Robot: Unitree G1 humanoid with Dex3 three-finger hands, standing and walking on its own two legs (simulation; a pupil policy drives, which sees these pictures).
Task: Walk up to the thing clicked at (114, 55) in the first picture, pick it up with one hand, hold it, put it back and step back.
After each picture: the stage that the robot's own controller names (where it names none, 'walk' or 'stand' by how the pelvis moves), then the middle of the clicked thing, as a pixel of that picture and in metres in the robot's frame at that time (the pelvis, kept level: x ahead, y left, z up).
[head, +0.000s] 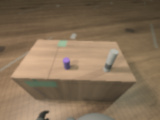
stand; (109, 61) +0.58 -0.16 -0.03
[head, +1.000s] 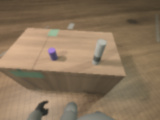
sink last; (98, 53) +0.57 -0.04 +0.00
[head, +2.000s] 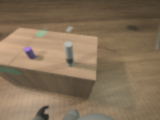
stand; (69, 55) +0.53 +0.22 +0.00
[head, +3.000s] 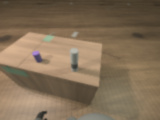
stand; (74, 61) +0.52 +0.18 -0.03
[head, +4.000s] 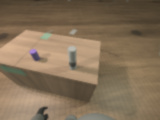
stand; (72, 59) +0.53 +0.18 -0.03
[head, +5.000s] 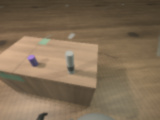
stand; (70, 63) +0.50 +0.20 -0.03
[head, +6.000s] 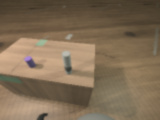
stand; (67, 63) +0.50 +0.23 -0.03
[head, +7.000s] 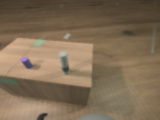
stand; (64, 64) +0.49 +0.25 -0.03
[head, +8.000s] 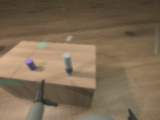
rise first; (68, 65) +0.48 +0.24 -0.03
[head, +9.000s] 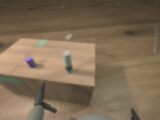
go down; (68, 63) +0.50 +0.24 -0.03
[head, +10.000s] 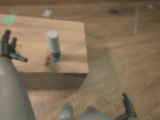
go down; (55, 48) +0.52 +0.22 +0.03
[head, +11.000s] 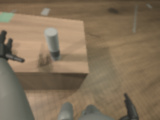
go down; (53, 47) +0.51 +0.23 +0.05
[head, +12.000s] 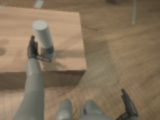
close in; (46, 42) +0.51 +0.24 +0.08
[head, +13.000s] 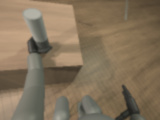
lift; (40, 36) +0.53 +0.23 +0.09
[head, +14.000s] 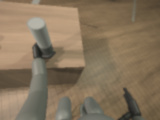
lift; (44, 42) +0.49 +0.23 +0.10
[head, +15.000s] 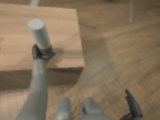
lift; (43, 43) +0.49 +0.23 +0.09
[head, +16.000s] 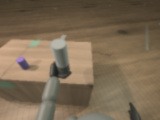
hold; (62, 61) +0.33 +0.17 +0.20
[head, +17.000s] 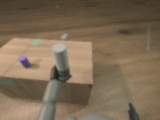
hold; (62, 65) +0.33 +0.18 +0.17
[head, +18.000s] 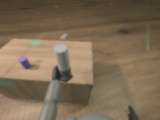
crouch; (64, 65) +0.33 +0.17 +0.16
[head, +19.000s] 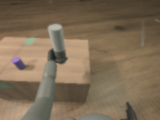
crouch; (59, 47) +0.44 +0.20 +0.20
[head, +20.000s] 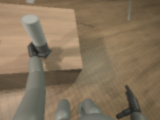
lower; (39, 40) +0.52 +0.25 +0.07
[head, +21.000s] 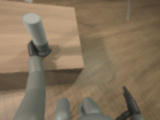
lower; (40, 39) +0.51 +0.24 +0.09
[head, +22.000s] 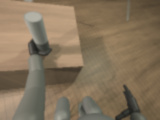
lower; (40, 38) +0.52 +0.23 +0.09
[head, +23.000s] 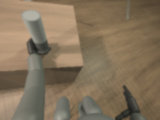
lower; (39, 37) +0.52 +0.24 +0.09
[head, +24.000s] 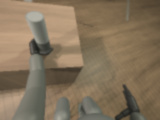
loosen; (41, 38) +0.52 +0.23 +0.09
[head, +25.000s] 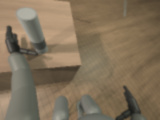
withdraw; (36, 36) +0.52 +0.24 +0.09
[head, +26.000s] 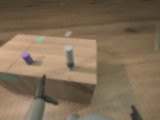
sink last; (69, 59) +0.50 +0.21 +0.02
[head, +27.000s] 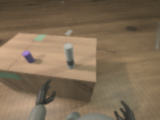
stand; (69, 57) +0.51 +0.22 +0.02
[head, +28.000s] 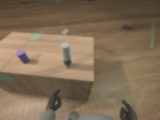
stand; (66, 57) +0.51 +0.22 +0.03
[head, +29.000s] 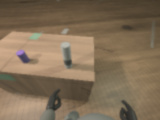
stand; (67, 56) +0.51 +0.22 +0.03
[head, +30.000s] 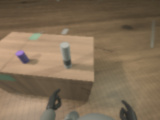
stand; (66, 57) +0.51 +0.22 +0.03
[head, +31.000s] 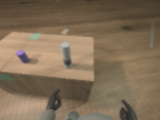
stand; (66, 56) +0.51 +0.22 +0.03
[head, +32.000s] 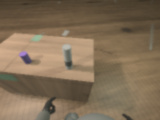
stand; (68, 58) +0.52 +0.21 +0.01
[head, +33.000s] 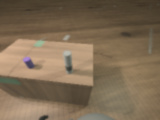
walk; (68, 63) +0.51 +0.22 -0.03
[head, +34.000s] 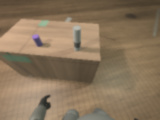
walk; (77, 39) +0.70 +0.16 +0.00
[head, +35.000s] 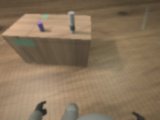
walk; (72, 23) +1.02 +0.30 +0.00
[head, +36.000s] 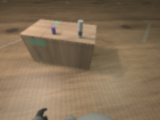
stand; (80, 29) +1.15 +0.22 -0.02
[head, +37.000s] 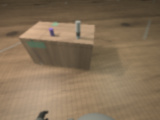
stand; (78, 30) +1.14 +0.23 -0.03
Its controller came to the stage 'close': yes
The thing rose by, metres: 0.21
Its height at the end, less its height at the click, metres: +0.00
